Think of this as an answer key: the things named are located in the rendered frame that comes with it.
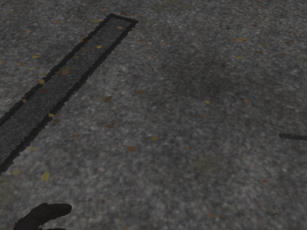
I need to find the left robot hand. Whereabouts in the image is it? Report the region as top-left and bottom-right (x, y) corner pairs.
(13, 202), (72, 230)

